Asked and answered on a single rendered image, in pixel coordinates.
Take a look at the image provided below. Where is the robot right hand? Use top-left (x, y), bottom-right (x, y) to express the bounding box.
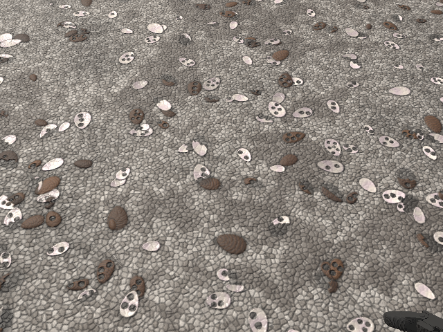
top-left (383, 311), bottom-right (443, 332)

